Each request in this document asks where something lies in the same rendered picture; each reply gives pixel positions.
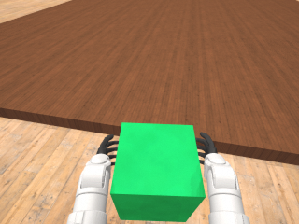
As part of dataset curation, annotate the robot left hand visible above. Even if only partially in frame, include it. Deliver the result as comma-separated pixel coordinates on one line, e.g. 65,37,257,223
96,134,119,166

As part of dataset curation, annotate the robot right forearm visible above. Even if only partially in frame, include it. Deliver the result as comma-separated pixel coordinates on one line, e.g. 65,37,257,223
204,153,250,224

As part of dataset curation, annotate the robot left forearm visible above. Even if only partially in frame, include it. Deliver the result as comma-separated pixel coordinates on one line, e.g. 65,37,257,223
66,153,111,224

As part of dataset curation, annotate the robot right hand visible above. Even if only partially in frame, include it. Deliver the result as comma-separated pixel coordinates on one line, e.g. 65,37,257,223
195,132,218,165

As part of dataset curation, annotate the carton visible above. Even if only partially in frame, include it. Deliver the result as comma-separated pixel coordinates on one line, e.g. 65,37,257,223
110,122,206,222

